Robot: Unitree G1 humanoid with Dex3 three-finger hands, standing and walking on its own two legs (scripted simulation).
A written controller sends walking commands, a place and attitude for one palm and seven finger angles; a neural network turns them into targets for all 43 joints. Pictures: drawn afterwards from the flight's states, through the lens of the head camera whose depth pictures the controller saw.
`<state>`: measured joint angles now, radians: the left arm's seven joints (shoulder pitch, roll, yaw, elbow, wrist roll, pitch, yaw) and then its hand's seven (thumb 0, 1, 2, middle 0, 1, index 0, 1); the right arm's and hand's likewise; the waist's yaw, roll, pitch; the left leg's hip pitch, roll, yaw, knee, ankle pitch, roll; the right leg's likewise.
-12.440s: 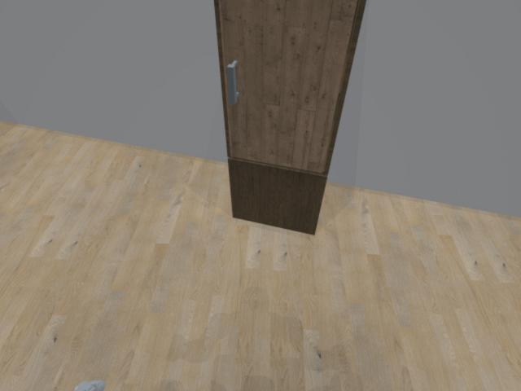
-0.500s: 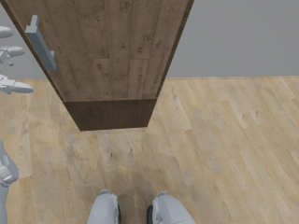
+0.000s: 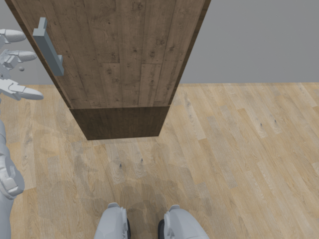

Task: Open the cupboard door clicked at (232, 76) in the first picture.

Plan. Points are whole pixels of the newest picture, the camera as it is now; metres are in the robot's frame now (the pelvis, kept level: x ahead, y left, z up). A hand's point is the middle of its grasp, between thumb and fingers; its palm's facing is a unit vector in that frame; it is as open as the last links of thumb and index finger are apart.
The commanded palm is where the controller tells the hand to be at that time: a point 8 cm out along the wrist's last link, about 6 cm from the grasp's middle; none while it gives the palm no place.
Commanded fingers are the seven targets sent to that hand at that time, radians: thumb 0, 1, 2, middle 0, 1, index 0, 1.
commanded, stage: slide the fingers in behind the handle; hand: left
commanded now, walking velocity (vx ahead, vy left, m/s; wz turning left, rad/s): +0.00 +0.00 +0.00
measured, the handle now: (51, 48) +0.55 +0.23 +0.08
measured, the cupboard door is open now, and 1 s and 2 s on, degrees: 0 0 0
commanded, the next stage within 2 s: close the thumb around the handle in 1.60 s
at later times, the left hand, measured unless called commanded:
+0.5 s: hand (36, 69) +0.49 +0.25 +0.06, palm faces +0.05 -1.00 -0.01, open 13.9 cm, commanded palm +0.48 +0.29 +0.07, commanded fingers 0.00 -0.50 0.30 -0.30 -1.20 -0.30 -1.20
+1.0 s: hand (52, 69) +0.49 +0.22 +0.07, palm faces +0.03 -1.00 +0.00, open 14.0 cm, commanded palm +0.47 +0.26 +0.07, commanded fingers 0.00 -0.50 0.30 -0.30 -1.20 -0.30 -1.20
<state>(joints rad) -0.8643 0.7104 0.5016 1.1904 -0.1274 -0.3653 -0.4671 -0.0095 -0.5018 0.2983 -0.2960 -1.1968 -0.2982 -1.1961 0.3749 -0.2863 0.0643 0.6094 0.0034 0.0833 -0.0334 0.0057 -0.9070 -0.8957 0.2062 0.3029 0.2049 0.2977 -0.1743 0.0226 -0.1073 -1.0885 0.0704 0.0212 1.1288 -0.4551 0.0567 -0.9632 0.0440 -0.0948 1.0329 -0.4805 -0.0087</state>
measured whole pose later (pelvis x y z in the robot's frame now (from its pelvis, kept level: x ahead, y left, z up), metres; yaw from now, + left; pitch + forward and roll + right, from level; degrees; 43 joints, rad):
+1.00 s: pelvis +0.01 -0.01 +0.00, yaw +0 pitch +22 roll -4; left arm -0.82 0.54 0.42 1.12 -0.14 -0.40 -0.33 -0.01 -0.50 0.30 -0.29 -1.20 -0.30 -1.20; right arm 0.37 -0.27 0.04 0.63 0.00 0.08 -0.01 0.01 -0.91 -0.90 0.21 0.30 0.20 0.30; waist -0.16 0.03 -0.12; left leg -1.05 0.07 0.02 1.12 -0.46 0.04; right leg -0.94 0.05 -0.09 1.04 -0.50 -0.02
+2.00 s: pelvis +0.00 -0.02 +0.00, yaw +0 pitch +23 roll -4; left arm -0.85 0.53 0.42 1.15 -0.12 -0.42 -0.29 -0.01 -0.11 0.47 -0.33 -1.24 -0.33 -1.24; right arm 0.37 -0.27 0.04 0.62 0.00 0.07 -0.01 0.01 -0.91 -0.90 0.20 0.30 0.20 0.30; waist -0.17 0.03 -0.12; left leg -1.06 0.07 0.02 1.13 -0.46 0.04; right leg -0.96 0.05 -0.09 1.06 -0.50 -0.03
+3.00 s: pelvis +0.02 -0.01 +0.02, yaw +0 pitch +18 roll -2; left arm -0.32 0.27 0.27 0.63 -0.22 -0.40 -0.16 0.01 0.73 0.77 -0.32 -1.32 -0.32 -1.31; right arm 0.35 -0.25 0.01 0.55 0.02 0.07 0.02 0.01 -0.91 -0.90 0.20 0.30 0.20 0.30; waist -0.09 0.03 -0.16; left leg -0.87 0.06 0.06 1.01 -0.46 0.04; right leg -0.78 0.04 -0.04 0.96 -0.49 -0.02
